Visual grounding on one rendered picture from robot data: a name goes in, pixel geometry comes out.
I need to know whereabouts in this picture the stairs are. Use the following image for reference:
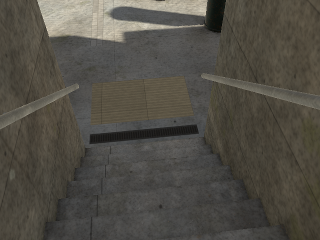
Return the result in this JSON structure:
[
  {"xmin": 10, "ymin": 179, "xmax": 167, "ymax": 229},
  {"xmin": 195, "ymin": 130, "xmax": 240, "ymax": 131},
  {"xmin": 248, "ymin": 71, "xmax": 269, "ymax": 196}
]
[{"xmin": 43, "ymin": 137, "xmax": 290, "ymax": 240}]

